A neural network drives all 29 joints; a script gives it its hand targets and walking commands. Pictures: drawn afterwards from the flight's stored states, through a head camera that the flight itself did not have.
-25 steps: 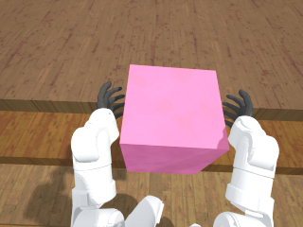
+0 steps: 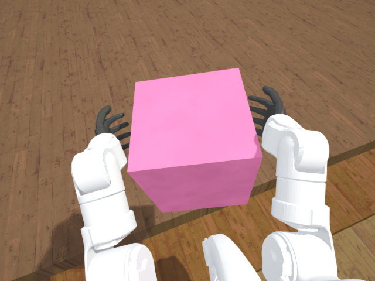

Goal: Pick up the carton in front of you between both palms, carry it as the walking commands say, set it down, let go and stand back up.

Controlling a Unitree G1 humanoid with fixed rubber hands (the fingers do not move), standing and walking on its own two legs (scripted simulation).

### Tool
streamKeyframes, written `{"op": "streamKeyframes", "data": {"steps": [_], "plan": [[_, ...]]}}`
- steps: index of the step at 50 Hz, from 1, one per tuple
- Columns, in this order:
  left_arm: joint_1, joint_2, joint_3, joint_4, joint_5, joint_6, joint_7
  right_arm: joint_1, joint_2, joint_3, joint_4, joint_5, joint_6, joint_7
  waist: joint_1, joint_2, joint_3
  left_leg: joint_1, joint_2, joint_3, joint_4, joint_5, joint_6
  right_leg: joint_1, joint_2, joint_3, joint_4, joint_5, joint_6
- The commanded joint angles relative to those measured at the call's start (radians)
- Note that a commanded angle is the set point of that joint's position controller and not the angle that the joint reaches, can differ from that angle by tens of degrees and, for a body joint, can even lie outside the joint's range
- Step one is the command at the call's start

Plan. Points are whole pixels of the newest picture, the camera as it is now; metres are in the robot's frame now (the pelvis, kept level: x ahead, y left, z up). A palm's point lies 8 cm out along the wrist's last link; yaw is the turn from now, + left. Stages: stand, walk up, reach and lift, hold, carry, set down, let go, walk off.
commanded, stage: carry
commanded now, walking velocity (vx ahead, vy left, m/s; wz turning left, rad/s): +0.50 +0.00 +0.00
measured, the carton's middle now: (196, 148) +0.38 -0.05 +0.07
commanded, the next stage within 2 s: none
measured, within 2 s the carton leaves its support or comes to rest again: neither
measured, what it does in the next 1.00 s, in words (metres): climbs: right foot 0.12 m higher, then left foot 0.12 m higher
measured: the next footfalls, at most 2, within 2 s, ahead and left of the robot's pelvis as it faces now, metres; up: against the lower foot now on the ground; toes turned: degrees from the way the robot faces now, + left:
right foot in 0.20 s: +0.39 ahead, -0.16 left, +0.12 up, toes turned -6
left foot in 0.68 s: +0.68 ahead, +0.13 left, +0.24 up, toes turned +5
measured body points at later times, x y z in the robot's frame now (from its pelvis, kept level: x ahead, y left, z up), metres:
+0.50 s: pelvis +0.33 -0.05 +0.11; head +0.37 -0.04 +0.56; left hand +0.68 +0.14 +0.26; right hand +0.72 -0.17 +0.24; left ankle +0.37 +0.06 -0.40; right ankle +0.35 -0.16 -0.61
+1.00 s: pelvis +0.53 +0.04 +0.23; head +0.57 +0.04 +0.68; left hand +0.90 +0.21 +0.38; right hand +0.90 -0.09 +0.39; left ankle +0.64 +0.13 -0.48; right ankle +0.54 -0.06 -0.48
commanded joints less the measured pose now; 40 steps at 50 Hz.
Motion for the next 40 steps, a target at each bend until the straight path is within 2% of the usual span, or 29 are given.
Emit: {"op": "streamKeyframes", "data": {"steps": [1, 4, 5, 6, 7, 8, 9, 10, 11, 12, 13, 14, 17, 21, 24, 26, 27, 28, 29, 30, 31, 32, 33, 34, 35, 36, 37, 38, 40], "plan": [[-0.679, -0.576, -0.604, -0.063, -0.196, 0.008, 0.017, -0.546, 0.758, 0.582, -0.034, 0.249, 0.014, 0.111, 0.045, 0.169, -0.353, 0.574, 0.309, -0.378, -0.287, 0.338, 0.210, -0.501, -0.077, -0.049, 0.141, -0.172, -0.022], [-0.691, -0.561, -0.616, -0.041, -0.239, 0.052, 0.016, -0.512, 0.680, 0.507, -0.021, 0.165, 0.050, 0.086, 0.102, 0.166, -0.250, 0.355, 0.237, -0.206, -0.445, 0.373, 0.141, -0.246, -0.127, -0.121, -0.273, -0.123, -0.019], [-0.685, -0.574, -0.626, -0.029, -0.254, 0.060, 0.018, -0.514, 0.668, 0.500, -0.052, 0.154, 0.060, 0.083, 0.145, 0.179, -0.264, 0.170, 0.195, -0.083, -0.501, 0.608, 0.124, 0.067, -0.087, -0.194, -0.520, -0.014, -0.034], [-0.692, -0.593, -0.631, -0.007, -0.260, 0.068, 0.019, -0.496, 0.656, 0.482, -0.032, 0.131, 0.070, 0.080, 0.184, 0.256, -0.333, 0.122, 0.189, -0.020, -0.435, 1.011, 0.102, 0.321, -0.017, -0.262, -0.586, 0.121, -0.041], [-0.696, -0.618, -0.649, -0.002, -0.279, 0.071, 0.019, -0.476, 0.638, 0.458, -0.021, 0.110, 0.077, 0.078, 0.244, 0.323, -0.430, 0.161, 0.195, 0.041, -0.244, 1.371, 0.082, 0.466, 0.063, -0.319, -0.602, 0.150, -0.039], [-0.689, -0.650, -0.658, 0.016, -0.291, 0.068, 0.016, -0.481, 0.627, 0.433, -0.018, 0.083, 0.081, 0.076, 0.333, 0.306, -0.541, 0.190, 0.190, 0.076, 0.041, 1.582, 0.051, 0.647, 0.106, -0.319, -0.723, 0.204, -0.042], [-0.713, -0.674, -0.678, 0.005, -0.315, 0.063, 0.007, -0.494, 0.619, 0.419, -0.037, 0.064, 0.073, 0.070, 0.427, 0.189, -0.624, 0.158, 0.130, 0.043, 0.401, 1.425, -0.020, 0.835, 0.111, -0.208, -0.976, 0.267, -0.049], [-0.726, -0.694, -0.689, 0.005, -0.337, 0.056, -0.004, -0.481, 0.636, 0.412, -0.022, 0.042, 0.065, 0.069, 0.406, -0.007, -0.625, -0.061, 0.011, -0.036, 0.786, 0.629, -0.073, 0.993, -0.039, 0.134, -1.196, 0.490, -0.133], [-0.746, -0.722, -0.710, -0.004, -0.361, 0.039, -0.012, -0.429, 0.666, 0.382, 0.000, -0.002, 0.060, 0.068, 0.293, -0.232, -0.727, -0.280, -0.147, -0.206, 1.147, 0.014, -0.085, 1.107, -0.290, 0.642, -1.196, 0.789, -0.260], [-0.781, -0.801, -0.770, -0.027, -0.401, 0.025, -0.024, -0.416, 0.655, 0.337, -0.001, -0.034, 0.048, 0.066, 0.276, -0.130, -0.784, -0.342, -0.082, -0.320, 1.310, 0.051, -0.045, 1.089, -0.325, 0.731, -1.188, 0.728, -0.323], [-0.826, -0.859, -0.789, -0.080, -0.439, 0.005, -0.036, -0.502, 0.678, 0.336, -0.066, -0.030, 0.032, 0.070, 0.287, -0.054, -0.721, -0.477, -0.028, -0.322, 1.324, 0.030, -0.001, 1.067, -0.290, 0.635, -1.147, 0.456, -0.296], [-0.857, -0.868, -0.785, -0.096, -0.458, -0.005, -0.048, -0.584, 0.671, 0.349, -0.129, -0.015, 0.021, 0.077, 0.259, -0.067, -0.655, -0.520, -0.005, -0.280, 1.314, 0.018, 0.016, 0.987, -0.298, 0.619, -1.207, 0.329, -0.259], [-0.773, -0.908, -0.794, -0.033, -0.452, -0.019, -0.069, -0.601, 0.697, 0.418, -0.129, 0.025, -0.009, 0.086, 0.251, -0.013, -0.542, -0.602, 0.065, -0.245, 1.184, -0.045, 0.054, 0.897, -0.318, 0.501, -1.274, 0.109, -0.178], [-0.739, -0.842, -0.797, -0.070, -0.408, -0.027, -0.062, -0.596, 0.702, 0.505, -0.152, 0.050, -0.026, 0.092, 0.284, -0.052, -0.462, -0.831, 0.062, -0.150, 1.271, -0.178, 0.073, 1.014, -0.370, 0.352, -1.309, 0.425, -0.234], [-0.599, -0.759, -0.745, -0.022, -0.352, -0.006, -0.043, -0.556, 0.663, 0.534, -0.169, 0.077, -0.008, 0.082, 0.314, -0.040, -0.399, -1.084, 0.090, -0.151, 1.354, -0.295, 0.077, 1.142, -0.379, 0.319, -1.362, 0.427, -0.217], [-0.567, -0.687, -0.702, 0.000, -0.311, 0.013, -0.028, -0.516, 0.618, 0.511, -0.120, 0.069, 0.014, 0.073, 0.253, -0.025, -0.347, -0.927, 0.128, -0.084, 1.005, -0.244, 0.060, 1.024, -0.275, 0.141, -1.430, 0.413, -0.125], [-0.553, -0.646, -0.675, 0.018, -0.284, 0.024, -0.023, -0.501, 0.609, 0.499, -0.089, 0.060, 0.029, 0.068, 0.207, -0.069, -0.329, -0.682, 0.147, -0.056, 0.794, -0.119, 0.065, 0.852, -0.224, 0.011, -1.471, 0.502, -0.070], [-0.537, -0.644, -0.655, 0.010, -0.272, 0.030, -0.022, -0.489, 0.610, 0.502, -0.079, 0.075, 0.038, 0.066, 0.171, -0.135, -0.341, -0.428, 0.073, 0.068, 0.614, -0.019, 0.060, 0.719, -0.180, -0.080, -1.507, 0.666, -0.056], [-0.525, -0.629, -0.627, 0.027, -0.258, 0.037, -0.023, -0.508, 0.627, 0.514, -0.073, 0.091, 0.045, 0.063, 0.132, -0.257, -0.394, -0.256, 0.025, 0.110, 0.581, 0.064, 0.053, 0.713, -0.196, -0.129, -1.427, 1.019, -0.036], [-0.543, -0.639, -0.629, 0.006, -0.265, 0.043, -0.025, -0.523, 0.656, 0.523, -0.083, 0.110, 0.044, 0.064, 0.103, -0.279, -0.463, -0.191, -0.037, 0.168, 0.502, 0.119, 0.059, 0.772, -0.173, -0.195, -1.280, 1.240, -0.022], [-0.532, -0.634, -0.604, 0.024, -0.244, 0.047, -0.021, -0.547, 0.698, 0.544, -0.093, 0.136, 0.045, 0.067, 0.071, -0.228, -0.499, -0.111, -0.066, 0.167, 0.325, 0.223, 0.052, 0.829, -0.130, -0.216, -1.103, 1.332, 0.008], [-0.527, -0.626, -0.579, 0.033, -0.222, 0.050, -0.015, -0.562, 0.704, 0.543, -0.106, 0.152, 0.043, 0.070, 0.012, -0.146, -0.533, 0.040, -0.081, 0.078, 0.127, 0.322, 0.035, 0.806, -0.084, -0.183, -0.906, 1.186, 0.062], [-0.480, -0.610, -0.539, 0.064, -0.190, 0.051, -0.007, -0.580, 0.705, 0.553, -0.100, 0.169, 0.043, 0.072, -0.001, 0.041, -0.551, 0.219, 0.094, -0.274, -0.061, 0.666, 0.124, 0.607, -0.008, -0.112, -0.583, 0.603, 0.138], [-0.458, -0.596, -0.514, 0.085, -0.157, 0.052, -0.003, -0.590, 0.714, 0.552, -0.064, 0.182, 0.035, 0.069, 0.074, 0.301, -0.591, 0.277, 0.334, -0.658, -0.089, 1.130, 0.281, 0.427, 0.121, -0.012, -0.287, -0.014, 0.166], [-0.456, -0.589, -0.485, 0.128, -0.122, 0.052, 0.002, -0.580, 0.756, 0.564, -0.033, 0.187, 0.032, 0.071, 0.129, 0.251, -0.712, 0.270, 0.298, -0.666, -0.038, 1.011, 0.319, 0.449, 0.053, 0.133, -0.172, -0.017, 0.093], [-0.483, -0.644, -0.497, 0.092, -0.135, 0.046, -0.004, -0.583, 0.797, 0.579, -0.056, 0.192, 0.023, 0.079, 0.133, 0.240, -0.680, 0.238, 0.283, -0.639, -0.014, 0.833, 0.311, 0.369, 0.041, 0.155, -0.130, -0.027, 0.075], [-0.538, -0.684, -0.515, 0.058, -0.157, 0.036, -0.011, -0.647, 0.848, 0.599, -0.077, 0.222, 0.017, 0.095, 0.150, 0.168, -0.651, 0.255, 0.260, -0.558, 0.000, 0.674, 0.245, 0.300, 0.031, 0.144, -0.158, -0.043, 0.059], [-0.666, -0.734, -0.559, -0.040, -0.208, 0.016, -0.023, -0.701, 0.901, 0.623, -0.128, 0.258, 0.003, 0.112, 0.152, 0.197, -0.612, 0.263, 0.254, -0.520, 0.028, 0.592, 0.225, 0.243, 0.009, 0.133, -0.198, -0.053, 0.046], [-0.806, -0.744, -0.617, -0.138, -0.272, -0.007, -0.029, -0.632, 0.927, 0.616, -0.077, 0.254, 0.006, 0.125, 0.132, 0.149, -0.592, 0.210, 0.246, -0.451, -0.010, 0.488, 0.197, 0.266, -0.015, 0.082, -0.301, -0.030, 0.040]]}}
